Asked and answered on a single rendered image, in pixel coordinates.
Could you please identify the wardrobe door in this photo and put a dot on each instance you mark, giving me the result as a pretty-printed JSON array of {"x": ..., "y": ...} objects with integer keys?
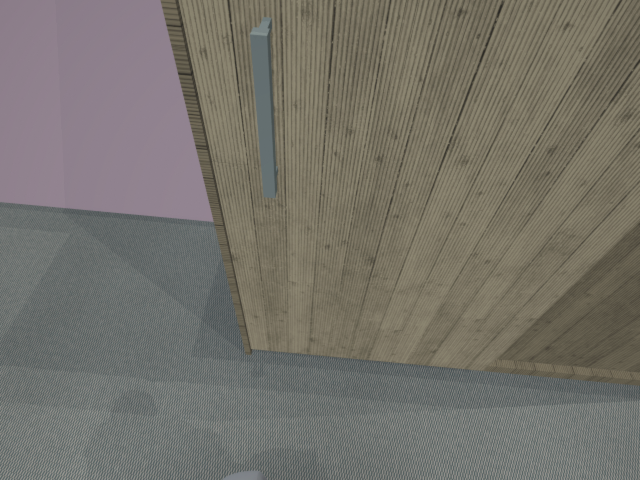
[
  {"x": 447, "y": 169},
  {"x": 596, "y": 323}
]

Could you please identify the handle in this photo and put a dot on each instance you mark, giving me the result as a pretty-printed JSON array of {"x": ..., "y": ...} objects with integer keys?
[{"x": 262, "y": 73}]

